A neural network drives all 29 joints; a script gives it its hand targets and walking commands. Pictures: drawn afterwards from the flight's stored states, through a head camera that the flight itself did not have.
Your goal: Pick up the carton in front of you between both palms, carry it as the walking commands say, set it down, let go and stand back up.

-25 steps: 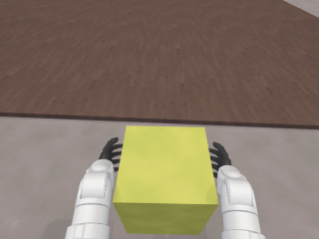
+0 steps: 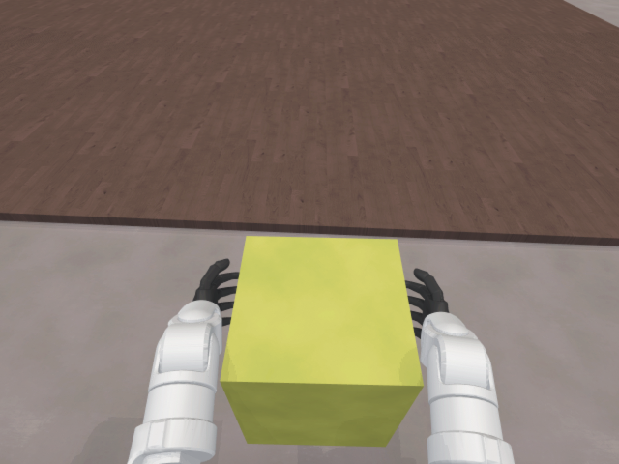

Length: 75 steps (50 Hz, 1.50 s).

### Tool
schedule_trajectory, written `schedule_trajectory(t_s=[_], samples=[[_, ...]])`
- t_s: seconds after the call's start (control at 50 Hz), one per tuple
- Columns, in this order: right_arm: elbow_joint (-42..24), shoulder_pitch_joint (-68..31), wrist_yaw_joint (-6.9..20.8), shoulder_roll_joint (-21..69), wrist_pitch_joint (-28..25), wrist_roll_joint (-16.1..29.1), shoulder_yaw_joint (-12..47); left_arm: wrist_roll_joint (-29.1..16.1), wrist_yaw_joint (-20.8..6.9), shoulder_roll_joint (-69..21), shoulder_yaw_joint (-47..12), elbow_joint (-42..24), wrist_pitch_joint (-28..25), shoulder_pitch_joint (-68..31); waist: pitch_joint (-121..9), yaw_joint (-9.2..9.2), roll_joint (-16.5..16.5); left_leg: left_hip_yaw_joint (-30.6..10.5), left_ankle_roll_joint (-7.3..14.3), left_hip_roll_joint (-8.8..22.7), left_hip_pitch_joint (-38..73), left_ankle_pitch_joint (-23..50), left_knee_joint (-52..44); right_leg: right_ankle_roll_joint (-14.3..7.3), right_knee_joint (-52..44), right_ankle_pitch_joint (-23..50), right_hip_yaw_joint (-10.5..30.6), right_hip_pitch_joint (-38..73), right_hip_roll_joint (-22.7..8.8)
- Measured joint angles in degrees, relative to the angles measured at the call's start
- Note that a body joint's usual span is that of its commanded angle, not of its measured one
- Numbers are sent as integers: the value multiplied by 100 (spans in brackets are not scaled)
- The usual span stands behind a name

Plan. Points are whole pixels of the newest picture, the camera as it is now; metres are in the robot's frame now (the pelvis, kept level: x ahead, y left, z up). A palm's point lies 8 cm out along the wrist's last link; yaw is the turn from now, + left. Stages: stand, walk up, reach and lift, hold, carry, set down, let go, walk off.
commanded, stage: hold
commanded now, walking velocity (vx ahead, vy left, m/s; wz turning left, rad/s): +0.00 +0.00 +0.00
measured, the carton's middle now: (318, 345) +0.29 +0.00 -0.02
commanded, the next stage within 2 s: carry in 0.38 s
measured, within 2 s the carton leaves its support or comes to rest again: neither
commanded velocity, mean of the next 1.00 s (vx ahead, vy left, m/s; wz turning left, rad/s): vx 0.33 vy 0.00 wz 0.00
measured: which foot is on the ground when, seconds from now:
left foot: down 0.00-0.62, up 0.64-0.84, down 0.86-1.00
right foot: down 0.00-0.88, up 0.90-1.00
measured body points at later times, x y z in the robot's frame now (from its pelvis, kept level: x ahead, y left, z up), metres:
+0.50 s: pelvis +0.02 +0.00 +0.00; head -0.02 +0.00 +0.45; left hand +0.32 +0.15 +0.05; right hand +0.31 -0.16 +0.05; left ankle +0.03 +0.12 -0.74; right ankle +0.01 -0.12 -0.74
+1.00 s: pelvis +0.21 +0.00 -0.01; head +0.20 +0.00 +0.44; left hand +0.49 +0.14 +0.07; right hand +0.48 -0.16 +0.07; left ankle +0.21 +0.08 -0.74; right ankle +0.11 -0.10 -0.67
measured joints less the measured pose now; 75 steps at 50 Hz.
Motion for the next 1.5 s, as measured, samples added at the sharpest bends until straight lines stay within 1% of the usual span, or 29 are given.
schedule_trajectory(t_s=[0.38, 0.42, 0.46, 0.5, 0.54, 0.56, 0.62, 0.64, 0.68, 0.72, 0.78, 0.84, 0.86, 0.88, 0.9, 0.92, 0.96, 0.98, 1.0, 1.06, 1.14, 1.24, 1.28, 1.3, 1.32, 1.36, 1.38, 1.42, 1.5], samples=[[-269, 271, -15, -64, 113, 56, 258, -60, 12, 68, -258, -264, 102, 279, -113, 7, 4, -8, -7, 11, -17, -18, -61, -8, -73, -11, -5, -12, 7], [-293, 293, -29, -68, 163, 78, 277, -102, 26, 75, -269, -283, 135, 315, -352, 21, 12, 27, -9, 14, -333, -208, 186, -5, 186, -192, 13, -343, 19], [-391, 371, -73, -82, 225, 134, 357, -176, 68, 93, -327, -385, 188, 404, -592, 30, 16, 78, 9, 24, -588, -676, 393, -8, 449, -705, 16, -634, 15], [-599, 404, -115, -91, 322, 216, 433, -275, 95, 108, -357, -611, 276, 460, -759, 54, 25, 148, 21, 50, -763, -705, 424, -18, 646, -939, -68, -905, -42], [-871, 420, -193, -91, 450, 296, 533, -396, 150, 139, -404, -893, 396, 493, -875, 74, 59, 210, 35, 108, -902, -381, 458, -29, 802, -915, -249, -1118, -111], [-1012, 450, -230, -96, 541, 343, 582, -467, 168, 163, -430, -1020, 477, 517, -937, 72, 83, 225, 21, 147, -957, -384, 529, -27, 814, -865, -330, -1159, -128], [-1496, 579, -341, -134, 952, 495, 655, -656, 248, 192, -553, -1357, 845, 548, -1141, 27, 187, 184, -8, 292, -1101, -833, 819, -55, 579, -550, -524, -1100, -65], [-1663, 626, -360, -179, 1098, 566, 649, -688, 282, 175, -609, -1444, 983, 522, -1204, 9, 175, 254, -3, 338, -1237, -1075, 1108, -85, 538, -427, -578, -1090, -62], [-1933, 718, -390, -306, 1383, 742, 655, -715, 389, 116, -738, -1637, 1258, 537, -1292, -10, 62, 508, 6, 357, -1569, -1528, 1686, -131, 444, -557, -648, -1025, -126], [-2142, 719, -431, -367, 1663, 906, 676, -760, 492, 130, -853, -1951, 1552, 627, -1290, -18, -64, 735, 16, 319, -1862, -1667, 1900, -137, 179, -603, -642, -873, -218], [-2521, 715, -492, -318, 1965, 1022, 699, -840, 576, 150, -899, -2525, 1929, 742, -1210, 16, -186, 1009, -22, 237, -2171, -1316, 1631, -70, -195, -572, -590, -609, -340], [-2987, 832, -517, -125, 2154, 997, 695, -925, 580, 159, -867, -3047, 2201, 851, -1146, 83, -244, 1310, -39, 168, -2152, -688, 823, 4, -222, -789, -545, -374, -412], [-3123, 861, -521, -125, 2217, 983, 757, -956, 580, 162, -857, -3200, 2270, 889, -1124, 110, -233, 1432, -16, 153, -2014, -454, 475, 39, -33, -975, -515, -346, -422], [-3201, 862, -530, -136, 2271, 979, 837, -980, 580, 168, -827, -3331, 2331, 926, -1111, 138, -242, 1530, 121, 147, -1891, -28, 345, 59, 346, -1227, -486, -408, -453], [-3196, 847, -542, -142, 2308, 966, 922, -1008, 580, 175, -766, -3412, 2387, 964, -1118, 136, -268, 1621, 269, 140, -1874, 144, 471, 49, 999, -1385, -546, -644, -526], [-3162, 828, -555, -145, 2366, 950, 984, -1033, 581, 178, -707, -3444, 2456, 990, -1115, 116, -244, 1674, 365, 156, -1849, 14, 619, 13, 1804, -1447, -572, -977, -531], [-3170, 821, -599, -147, 2543, 950, 1014, -1069, 596, 174, -653, -3434, 2621, 971, -1079, 70, -124, 1696, 428, 203, -1655, -321, 615, -86, 3193, -1447, -670, -1687, -484], [-3199, 824, -638, -148, 2624, 948, 1008, -1078, 612, 172, -658, -3406, 2689, 930, -1060, 42, -80, 1690, 414, 212, -1515, -390, 498, -118, 3590, -1328, -745, -2004, -497], [-3236, 822, -659, -147, 2695, 959, 976, -1082, 614, 166, -659, -3371, 2740, 880, -1046, 10, -43, 1675, 363, 219, -1357, -386, 326, -127, 3743, -1171, -820, -2274, -528], [-3303, 735, -687, -139, 2817, 983, 848, -1069, 615, 149, -670, -3290, 2801, 719, -1007, -101, 43, 1617, 292, 242, -843, -343, -236, -57, 3299, -671, -974, -2845, -620], [-3266, 595, -687, -121, 2810, 1021, 706, -1016, 613, 126, -670, -3230, 2777, 580, -983, -193, 78, 1543, 155, 319, -197, -490, -703, 21, 1992, -45, -1116, -3165, -649], [-3234, 562, -671, -115, 2749, 1035, 717, -988, 595, 133, -676, -3299, 2719, 642, -918, -189, 95, 1493, -142, 468, 533, -1148, -624, -84, 763, 583, -1516, -2955, -534], [-3282, 588, -654, -121, 2721, 1019, 713, -984, 578, 131, -699, -3294, 2674, 636, -870, -152, 138, 1408, -256, 624, 597, -1690, 46, -178, 458, 687, -1745, -2607, -429], [-3259, 592, -645, -132, 2680, 1017, 677, -973, 568, 128, -733, -3207, 2594, 626, -834, -89, 249, 1338, -248, 802, 375, -1808, 782, -331, 701, 743, -1837, -2612, -366], [-3219, 608, -640, -138, 2644, 1016, 633, -958, 561, 124, -761, -3090, 2527, 601, -777, -30, 291, 1120, -199, 859, -35, -1767, 1789, -455, 954, 545, -1888, -2626, -345], [-3157, 678, -635, -133, 2608, 998, 599, -960, 558, 124, -790, -2925, 2463, 607, -625, 25, 233, 721, -67, 722, -980, -1589, 3614, -564, 974, 192, -1931, -2432, -370], [-3142, 717, -633, -139, 2596, 988, 627, -970, 558, 129, -799, -2906, 2441, 653, -556, 43, 195, 664, 7, 670, -1399, -1426, 4159, -547, 818, 138, -1940, -2270, -376], [-3139, 783, -631, -149, 2546, 979, 712, -994, 557, 144, -809, -2960, 2387, 775, -453, 80, 140, 697, 91, 661, -2079, -1032, 4482, -464, 412, 175, -1936, -1920, -368], [-3203, 912, -627, -158, 2351, 977, 876, -1047, 556, 167, -815, -3145, 2223, 981, -416, 137, 52, 859, 91, 709, -2906, -525, 3737, -421, -275, 116, -1845, -1236, -356]])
